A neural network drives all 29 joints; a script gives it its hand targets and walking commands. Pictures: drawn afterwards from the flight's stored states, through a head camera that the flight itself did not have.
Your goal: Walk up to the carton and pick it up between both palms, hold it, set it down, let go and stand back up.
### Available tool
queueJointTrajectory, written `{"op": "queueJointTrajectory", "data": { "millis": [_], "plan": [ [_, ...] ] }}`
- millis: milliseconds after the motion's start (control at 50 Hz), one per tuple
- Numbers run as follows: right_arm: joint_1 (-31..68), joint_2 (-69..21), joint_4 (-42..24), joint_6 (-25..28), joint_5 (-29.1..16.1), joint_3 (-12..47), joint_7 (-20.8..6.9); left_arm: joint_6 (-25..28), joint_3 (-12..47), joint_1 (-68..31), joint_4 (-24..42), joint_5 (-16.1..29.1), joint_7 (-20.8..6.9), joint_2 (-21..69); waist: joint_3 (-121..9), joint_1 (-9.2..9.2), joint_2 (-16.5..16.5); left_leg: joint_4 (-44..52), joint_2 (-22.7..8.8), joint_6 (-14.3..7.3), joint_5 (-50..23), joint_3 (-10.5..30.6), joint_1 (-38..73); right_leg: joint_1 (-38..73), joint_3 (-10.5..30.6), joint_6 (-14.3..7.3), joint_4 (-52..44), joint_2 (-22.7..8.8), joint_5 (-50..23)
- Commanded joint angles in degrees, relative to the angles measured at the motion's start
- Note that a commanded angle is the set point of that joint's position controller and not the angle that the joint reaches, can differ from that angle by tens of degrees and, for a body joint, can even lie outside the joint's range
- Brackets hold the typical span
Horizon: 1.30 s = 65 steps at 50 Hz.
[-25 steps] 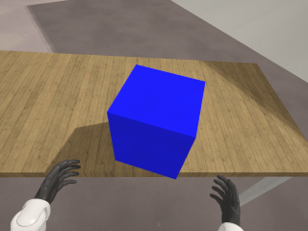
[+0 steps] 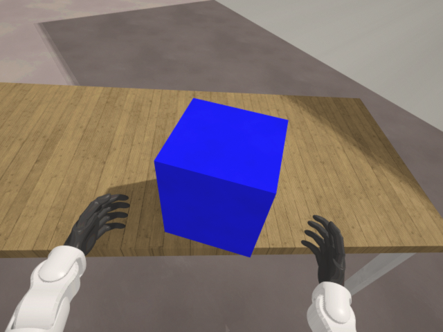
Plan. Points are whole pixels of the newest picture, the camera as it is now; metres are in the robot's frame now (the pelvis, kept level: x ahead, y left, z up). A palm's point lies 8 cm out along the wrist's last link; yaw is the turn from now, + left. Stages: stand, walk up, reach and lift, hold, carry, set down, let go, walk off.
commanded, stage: reach and lift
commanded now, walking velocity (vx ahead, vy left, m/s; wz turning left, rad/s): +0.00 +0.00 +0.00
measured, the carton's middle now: (222, 179) +0.42 +0.00 +0.01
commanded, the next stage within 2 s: none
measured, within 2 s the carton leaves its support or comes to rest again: neither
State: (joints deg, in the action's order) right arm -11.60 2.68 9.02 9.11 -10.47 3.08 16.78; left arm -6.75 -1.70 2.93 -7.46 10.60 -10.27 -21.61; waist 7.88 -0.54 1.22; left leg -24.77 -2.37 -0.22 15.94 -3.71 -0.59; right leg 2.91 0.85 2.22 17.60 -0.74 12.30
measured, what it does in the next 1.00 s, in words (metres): stands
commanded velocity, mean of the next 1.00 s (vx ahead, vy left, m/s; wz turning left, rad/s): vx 0.00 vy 0.00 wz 0.00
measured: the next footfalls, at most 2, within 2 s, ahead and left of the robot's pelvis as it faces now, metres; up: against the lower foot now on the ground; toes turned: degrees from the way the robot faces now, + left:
none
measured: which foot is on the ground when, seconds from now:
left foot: down 0.00-1.00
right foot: down 0.00-1.00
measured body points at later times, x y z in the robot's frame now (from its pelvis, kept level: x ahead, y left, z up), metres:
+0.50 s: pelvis -0.02 +0.00 +0.00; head +0.00 +0.02 +0.45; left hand +0.36 +0.22 +0.08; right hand +0.31 -0.18 +0.07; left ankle -0.02 +0.10 -0.74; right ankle -0.02 -0.15 -0.74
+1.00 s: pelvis -0.01 +0.00 +0.00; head +0.01 +0.02 +0.45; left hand +0.42 +0.21 +0.14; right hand +0.34 -0.20 +0.12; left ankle -0.02 +0.10 -0.74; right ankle -0.02 -0.15 -0.74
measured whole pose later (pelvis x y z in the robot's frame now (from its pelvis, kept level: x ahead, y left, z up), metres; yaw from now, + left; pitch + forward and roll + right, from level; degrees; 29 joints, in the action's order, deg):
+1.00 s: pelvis -0.01 +0.00 +0.00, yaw +0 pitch -1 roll -2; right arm 26.1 9.7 16.1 -18.3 -18.6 0.0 16.8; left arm -25.0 -4.3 -39.0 -29.5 12.2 -8.3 -25.8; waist 3.3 5.7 1.7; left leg -24.6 -2.0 -0.9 13.4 -3.8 -10.2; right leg -6.9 1.0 2.6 17.9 -1.1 10.0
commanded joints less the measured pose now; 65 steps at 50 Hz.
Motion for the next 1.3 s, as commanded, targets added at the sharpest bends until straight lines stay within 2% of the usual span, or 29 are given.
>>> {"op": "queueJointTrajectory", "data": {
  "millis": [0,100,160,260,400,500,640,780,940,1120,1280],
  "plan": [
    [16.01,3.45,-10.72,-5.61,-0.97,-1.58,0.75,-2.16,-3.90,-20.82,4.80,2.45,0.65,-9.18,-7.57,1.04,-4.80,4.42,0.63,1.46,-11.76,0.14,-1.92,-5.67,-0.71,-2.55,-0.90,0.39,-8.91],
    [26.02,3.11,-10.38,-13.58,-1.39,-2.96,1.50,-4.91,-3.60,-32.80,-2.57,4.21,1.19,-9.90,-9.42,1.65,-3.57,6.91,0.29,-0.37,0.69,0.52,-8.06,-7.02,0.00,-2.52,-0.71,-0.38,-0.28],
    [30.20,3.09,-9.50,-17.10,-1.11,-3.90,1.81,-5.85,-3.44,-36.78,-6.31,4.23,1.41,-9.99,-12.36,2.03,-4.07,7.31,0.22,-0.57,2.48,0.80,-9.42,-6.80,0.01,-2.70,-0.45,-0.19,1.03],
    [34.31,3.51,-6.82,-19.00,-1.33,-4.52,2.44,-6.13,-4.03,-39.73,-8.84,3.22,1.45,-9.92,-19.04,2.69,-5.07,5.79,0.41,0.38,-4.28,1.05,-6.66,-4.86,-0.21,-2.84,0.48,0.69,-4.99],
    [38.15,6.26,-6.56,-18.29,-2.86,-4.82,2.66,-7.51,-5.37,-42.78,-4.93,2.36,1.93,-10.29,-26.03,3.59,-5.39,2.08,0.99,1.59,-20.32,0.54,0.71,-3.63,-1.12,-2.68,1.10,2.30,-16.35],
    [39.12,8.32,-7.19,-19.46,-4.92,-4.22,2.24,-10.81,-5.76,-44.23,-2.95,2.04,2.23,-10.55,-25.42,4.21,-5.37,0.88,1.01,1.90,-27.71,0.40,3.66,-3.23,-1.53,-2.12,0.86,2.87,-23.04],
    [42.11,10.54,-7.57,-22.82,-7.72,-3.19,1.17,-15.56,-5.95,-48.24,-4.18,1.16,1.84,-10.71,-22.80,4.78,-6.30,1.54,1.14,2.18,-28.28,0.36,3.25,-2.37,-1.76,-1.70,0.59,2.81,-26.98],
    [49.21,12.46,-6.52,-24.79,-8.19,-4.37,0.43,-16.89,-6.28,-55.72,-7.27,1.24,1.91,-12.15,-25.54,5.57,-6.20,1.82,1.59,1.59,-25.91,0.48,1.74,-2.67,-1.30,-1.63,1.29,2.60,-28.26],
    [58.37,13.24,0.54,-25.95,-7.83,-5.57,-0.21,-15.87,-5.16,-65.85,-16.39,1.94,2.06,-13.68,-29.28,7.27,-4.76,2.15,1.68,0.51,-21.35,1.00,-0.53,-3.69,-1.42,-1.62,1.84,2.72,-26.05],
    [71.91,13.63,9.28,-25.60,-7.77,-6.31,-0.99,-12.36,-1.37,-79.35,-29.84,4.02,3.21,-15.17,-35.15,8.06,-5.21,2.01,1.62,-0.24,-17.48,1.64,-1.62,-7.75,-2.31,-2.11,1.64,2.92,-20.77],
    [80.60,12.94,21.92,-23.58,-8.25,-5.23,-1.17,-7.93,2.65,-87.45,-43.46,4.22,3.62,-13.82,-37.23,8.95,-6.21,0.70,1.67,0.17,-20.21,2.16,0.08,-11.02,-3.42,-2.17,1.61,3.13,-22.09]
  ]
}}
